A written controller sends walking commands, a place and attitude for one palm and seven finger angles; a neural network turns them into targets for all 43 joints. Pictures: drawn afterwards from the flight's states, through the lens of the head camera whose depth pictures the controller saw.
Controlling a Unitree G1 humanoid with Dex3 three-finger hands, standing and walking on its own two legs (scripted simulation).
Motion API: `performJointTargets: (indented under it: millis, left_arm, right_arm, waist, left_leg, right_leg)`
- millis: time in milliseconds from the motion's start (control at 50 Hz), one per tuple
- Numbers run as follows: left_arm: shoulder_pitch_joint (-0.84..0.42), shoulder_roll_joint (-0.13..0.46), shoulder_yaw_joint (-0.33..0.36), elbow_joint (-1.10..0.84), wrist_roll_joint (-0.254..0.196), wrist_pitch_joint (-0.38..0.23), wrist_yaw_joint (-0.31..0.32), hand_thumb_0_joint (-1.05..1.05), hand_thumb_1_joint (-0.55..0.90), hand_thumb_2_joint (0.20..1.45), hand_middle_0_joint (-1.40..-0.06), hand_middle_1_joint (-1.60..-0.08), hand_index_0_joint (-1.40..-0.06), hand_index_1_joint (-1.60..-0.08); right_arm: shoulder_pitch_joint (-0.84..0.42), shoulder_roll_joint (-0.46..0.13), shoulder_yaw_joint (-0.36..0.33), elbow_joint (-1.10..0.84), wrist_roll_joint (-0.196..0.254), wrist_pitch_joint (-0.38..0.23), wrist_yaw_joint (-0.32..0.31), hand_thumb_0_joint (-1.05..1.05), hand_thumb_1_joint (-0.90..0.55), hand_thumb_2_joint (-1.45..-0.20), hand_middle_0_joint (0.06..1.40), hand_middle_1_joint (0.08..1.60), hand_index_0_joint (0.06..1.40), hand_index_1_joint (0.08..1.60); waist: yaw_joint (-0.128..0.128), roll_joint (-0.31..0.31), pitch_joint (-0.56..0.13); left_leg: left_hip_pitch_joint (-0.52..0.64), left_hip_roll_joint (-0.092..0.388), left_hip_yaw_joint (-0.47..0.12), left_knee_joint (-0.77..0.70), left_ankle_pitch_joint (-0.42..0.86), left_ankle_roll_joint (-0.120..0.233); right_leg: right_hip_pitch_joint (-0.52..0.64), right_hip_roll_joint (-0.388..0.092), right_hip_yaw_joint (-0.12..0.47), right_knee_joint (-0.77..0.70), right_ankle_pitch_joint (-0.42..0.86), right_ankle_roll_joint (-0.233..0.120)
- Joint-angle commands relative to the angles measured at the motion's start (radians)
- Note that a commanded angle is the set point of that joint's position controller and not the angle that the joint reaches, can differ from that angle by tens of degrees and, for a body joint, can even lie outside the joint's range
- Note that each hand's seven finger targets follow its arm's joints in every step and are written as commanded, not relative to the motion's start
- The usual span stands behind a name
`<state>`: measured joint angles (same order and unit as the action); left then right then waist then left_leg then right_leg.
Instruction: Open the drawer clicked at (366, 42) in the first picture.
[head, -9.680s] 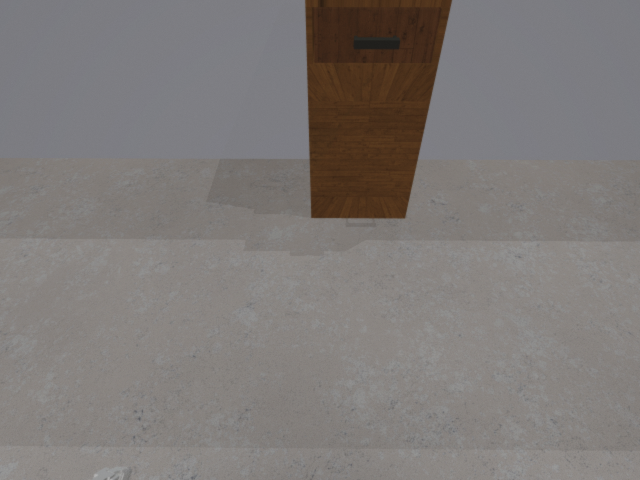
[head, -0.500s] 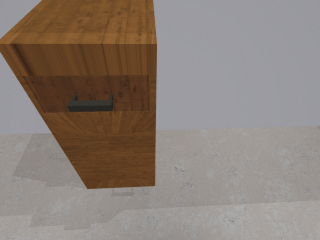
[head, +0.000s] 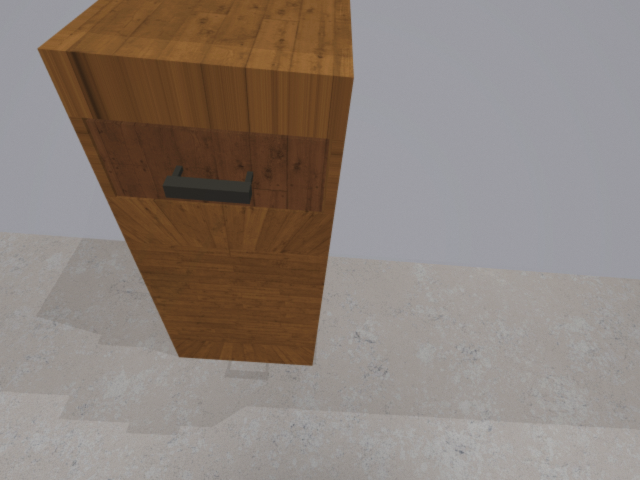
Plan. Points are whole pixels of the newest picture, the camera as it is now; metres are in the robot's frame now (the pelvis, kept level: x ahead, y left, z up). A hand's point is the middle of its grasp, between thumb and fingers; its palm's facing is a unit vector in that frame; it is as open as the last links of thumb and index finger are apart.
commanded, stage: come to a stop and stand still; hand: left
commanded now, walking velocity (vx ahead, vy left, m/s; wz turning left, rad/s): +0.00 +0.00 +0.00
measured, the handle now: (211, 181) +0.55 +0.23 +0.03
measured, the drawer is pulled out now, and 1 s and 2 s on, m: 0.00 0.00 0.00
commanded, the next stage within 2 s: look again from close up in 0.62 s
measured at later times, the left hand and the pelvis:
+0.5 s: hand out of the picture -0.05 +0.13 -0.17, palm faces +0.03 -0.99 -0.12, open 7.4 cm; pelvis -0.03 -0.01 +0.01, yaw +0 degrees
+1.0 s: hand out of the picture +0.01 +0.18 -0.17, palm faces +0.03 -0.97 -0.22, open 7.4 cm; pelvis -0.01 +0.00 +0.00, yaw +0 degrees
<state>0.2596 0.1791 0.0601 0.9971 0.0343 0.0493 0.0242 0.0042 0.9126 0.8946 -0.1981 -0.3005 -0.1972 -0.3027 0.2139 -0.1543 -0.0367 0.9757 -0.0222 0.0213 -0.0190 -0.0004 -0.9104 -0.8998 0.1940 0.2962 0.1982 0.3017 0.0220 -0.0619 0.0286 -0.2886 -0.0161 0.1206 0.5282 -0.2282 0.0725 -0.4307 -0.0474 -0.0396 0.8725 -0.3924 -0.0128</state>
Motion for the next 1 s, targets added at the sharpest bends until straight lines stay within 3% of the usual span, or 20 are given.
performJointTargets:
  millis: [0,80,120,160,180,200,260,300,480,680,700,720,740,760,800,820,860,900,940,980]
  left_arm:
    - [0.097,0.020,-0.013,-0.012,0.000,-0.021,0.000,0.000,0.900,0.900,-0.200,-0.300,-0.200,-0.300]
    - [0.101,-0.008,-0.032,0.001,-0.006,-0.036,0.006,0.000,0.900,0.900,-0.200,-0.300,-0.200,-0.300]
    - [0.155,0.000,-0.036,0.027,-0.007,-0.049,0.011,0.000,0.900,0.900,-0.200,-0.300,-0.200,-0.300]
    - [0.164,0.037,-0.044,0.039,-0.009,-0.064,0.014,0.000,0.900,0.900,-0.200,-0.300,-0.200,-0.300]
    - [0.137,0.047,-0.042,0.043,-0.011,-0.074,0.012,0.000,0.900,0.900,-0.200,-0.300,-0.200,-0.300]
    - [0.117,0.042,-0.042,0.041,-0.012,-0.077,0.013,0.000,0.900,0.900,-0.200,-0.300,-0.200,-0.300]
    - [0.116,0.026,-0.050,0.043,-0.018,-0.073,0.013,0.000,0.900,0.900,-0.200,-0.300,-0.200,-0.300]
    - [0.137,0.027,-0.052,0.057,-0.017,-0.070,0.013,0.000,0.900,0.900,-0.200,-0.300,-0.200,-0.300]
    - [0.182,0.002,-0.054,0.089,-0.022,-0.067,0.013,0.000,0.900,0.900,-0.200,-0.300,-0.200,-0.300]
    - [0.204,-0.028,-0.052,0.102,-0.022,-0.069,0.015,0.000,0.900,0.900,-0.200,-0.300,-0.200,-0.300]
    - [0.124,0.185,-0.056,0.008,0.004,-0.079,0.015,0.000,0.900,0.900,-0.200,-0.300,-0.200,-0.300]
    - [0.118,0.124,-0.024,0.007,-0.004,-0.076,0.022,0.000,0.900,0.900,-0.200,-0.300,-0.200,-0.300]
    - [0.136,0.113,-0.028,-0.003,-0.005,-0.079,0.021,0.000,0.900,0.900,-0.200,-0.300,-0.200,-0.300]
    - [0.143,0.093,-0.022,-0.008,-0.008,-0.078,0.020,0.000,0.900,0.900,-0.200,-0.300,-0.200,-0.300]
    - [0.116,0.073,-0.030,-0.029,-0.009,-0.069,0.026,0.000,0.900,0.900,-0.200,-0.300,-0.200,-0.300]
    - [0.089,0.073,-0.026,-0.041,-0.010,-0.068,0.029,0.000,0.900,0.900,-0.200,-0.300,-0.200,-0.300]
    - [0.080,0.082,-0.025,-0.057,-0.010,-0.069,0.029,0.000,0.900,0.900,-0.200,-0.300,-0.200,-0.300]
    - [0.128,0.064,-0.032,-0.056,-0.011,-0.066,0.029,0.000,0.900,0.900,-0.200,-0.300,-0.200,-0.300]
    - [0.150,0.077,-0.031,-0.053,-0.013,-0.065,0.027,0.000,0.900,0.900,-0.200,-0.300,-0.200,-0.300]
    - [0.146,0.090,-0.030,-0.057,-0.014,-0.067,0.025,0.000,0.900,0.900,-0.200,-0.300,-0.200,-0.300]
  right_arm:
    - [-0.001,-0.109,-0.007,-0.046,0.000,-0.026,-0.008,0.000,-0.900,-0.900,0.200,0.300,0.200,0.300]
    - [0.069,-0.116,-0.011,-0.009,-0.001,-0.027,-0.009,0.000,-0.900,-0.900,0.200,0.300,0.200,0.300]
    - [0.063,-0.105,-0.006,0.001,0.007,-0.030,-0.006,0.000,-0.900,-0.900,0.200,0.300,0.200,0.300]
    - [0.060,-0.072,0.003,0.006,0.017,-0.034,0.002,0.000,-0.900,-0.900,0.200,0.300,0.200,0.300]
    - [0.064,-0.067,0.005,0.013,0.013,-0.030,0.002,0.000,-0.900,-0.900,0.200,0.300,0.200,0.300]
    - [0.072,-0.065,0.004,0.026,0.011,-0.025,0.002,0.000,-0.900,-0.900,0.200,0.300,0.200,0.300]
    - [0.087,-0.071,0.015,0.065,0.010,-0.027,0.002,0.000,-0.900,-0.900,0.200,0.300,0.200,0.300]
    - [0.091,-0.073,0.020,0.082,0.011,-0.026,0.001,0.000,-0.900,-0.900,0.200,0.300,0.200,0.300]
    - [0.157,-0.054,0.026,0.126,0.005,-0.024,-0.006,0.000,-0.900,-0.900,0.200,0.300,0.200,0.300]
    - [0.210,-0.022,0.024,0.148,0.004,-0.028,-0.010,0.000,-0.900,-0.900,0.200,0.300,0.200,0.300]
    - [0.136,-0.185,-0.005,0.012,-0.008,-0.018,0.006,0.000,-0.900,-0.900,0.200,0.300,0.200,0.300]
    - [0.127,-0.160,-0.019,-0.002,-0.017,-0.038,-0.007,0.000,-0.900,-0.900,0.200,0.300,0.200,0.300]
    - [0.148,-0.131,-0.021,-0.011,-0.016,-0.037,-0.013,0.000,-0.900,-0.900,0.200,0.300,0.200,0.300]
    - [0.170,-0.100,-0.020,-0.017,-0.014,-0.033,-0.014,0.000,-0.900,-0.900,0.200,0.300,0.200,0.300]
    - [0.207,-0.053,-0.005,-0.022,-0.015,-0.020,-0.007,0.000,-0.900,-0.900,0.200,0.300,0.200,0.300]
    - [0.219,-0.045,-0.006,-0.018,-0.011,-0.017,-0.005,0.000,-0.900,-0.900,0.200,0.300,0.200,0.300]
    - [0.219,-0.053,-0.002,-0.019,-0.004,-0.026,-0.004,0.000,-0.900,-0.900,0.200,0.300,0.200,0.300]
    - [0.196,-0.076,0.003,-0.022,-0.004,-0.038,-0.004,0.000,-0.900,-0.900,0.200,0.300,0.200,0.300]
    - [0.167,-0.124,-0.004,-0.026,-0.001,-0.042,-0.008,0.000,-0.900,-0.900,0.200,0.300,0.200,0.300]
    - [0.138,-0.145,-0.007,-0.034,0.000,-0.045,-0.009,0.000,-0.900,-0.900,0.200,0.300,0.200,0.300]
  waist:
    - [-0.001,0.155,0.006]
    - [-0.026,0.126,-0.019]
    - [0.001,0.069,-0.023]
    - [-0.022,0.027,-0.012]
    - [-0.039,-0.083,-0.020]
    - [-0.047,-0.136,-0.012]
    - [-0.045,0.009,0.029]
    - [-0.036,0.050,0.057]
    - [-0.023,0.082,0.074]
    - [-0.021,0.062,0.068]
    - [-0.056,0.088,0.210]
    - [-0.045,0.159,0.026]
    - [-0.051,0.157,-0.054]
    - [-0.053,0.088,-0.068]
    - [-0.072,-0.068,-0.011]
    - [-0.076,-0.079,0.030]
    - [-0.073,0.002,0.059]
    - [-0.043,0.134,0.052]
    - [-0.023,0.140,0.045]
    - [-0.017,0.103,0.034]
  left_leg:
    - [-0.014,0.244,-0.222,-0.325,-0.041,0.101]
    - [0.070,0.261,-0.252,-0.287,0.000,0.106]
    - [0.026,0.215,-0.221,-0.233,-0.033,0.051]
    - [0.048,0.123,-0.146,-0.175,-0.019,-0.022]
    - [0.078,0.102,-0.116,-0.142,0.026,-0.037]
    - [0.112,0.101,-0.105,-0.128,0.037,-0.040]
    - [0.142,0.122,-0.128,-0.168,0.022,-0.037]
    - [0.104,0.133,-0.144,-0.199,-0.035,-0.034]
    - [0.030,0.135,-0.167,-0.242,-0.128,-0.038]
    - [0.011,0.138,-0.169,-0.241,-0.133,-0.038]
    - [-0.044,0.081,-0.164,-0.173,-0.156,-0.067]
    - [-0.035,0.119,-0.183,-0.115,-0.213,-0.047]
    - [-0.027,0.103,-0.182,-0.069,-0.155,-0.041]
    - [-0.034,0.091,-0.160,-0.031,-0.126,-0.044]
    - [-0.029,0.066,-0.116,0.050,-0.090,-0.049]
    - [-0.013,0.064,-0.104,0.072,-0.063,-0.048]
    - [0.007,0.082,-0.115,0.001,-0.010,-0.044]
    - [0.007,0.131,-0.174,-0.085,0.064,-0.024]
    - [-0.019,0.166,-0.212,-0.135,0.084,-0.004]
    - [-0.022,0.160,-0.203,-0.140,0.076,-0.003]
  right_leg:
    - [0.027,-0.015,0.011,0.030,0.008,0.018]
    - [0.125,-0.015,-0.005,-0.272,-0.022,0.020]
    - [0.240,-0.027,0.018,-0.493,0.139,0.016]
    - [0.205,-0.112,0.119,-0.549,0.175,-0.028]
    - [0.169,-0.113,0.150,-0.556,0.188,-0.039]
    - [0.137,-0.114,0.145,-0.567,0.181,-0.041]
    - [0.081,-0.084,0.112,-0.568,0.081,-0.030]
    - [0.098,-0.069,0.097,-0.572,0.064,-0.024]
    - [0.132,-0.053,0.080,-0.570,0.018,-0.029]
    - [0.131,-0.045,0.072,-0.551,0.025,-0.032]
    - [0.060,-0.020,0.060,-0.537,-0.048,-0.041]
    - [0.082,-0.062,0.074,-0.491,-0.115,-0.052]
    - [0.122,-0.067,0.095,-0.493,-0.058,-0.066]
    - [0.116,-0.086,0.118,-0.509,-0.069,-0.078]
    - [0.042,-0.124,0.168,-0.570,-0.131,-0.090]
    - [-0.005,-0.131,0.165,-0.579,-0.134,-0.090]
    - [0.008,-0.097,0.127,-0.528,-0.027,-0.081]
    - [0.084,-0.035,0.069,-0.435,0.113,-0.056]
    - [0.153,-0.012,0.031,-0.409,0.156,-0.034]
    - [0.188,-0.019,0.035,-0.422,0.190,-0.030]
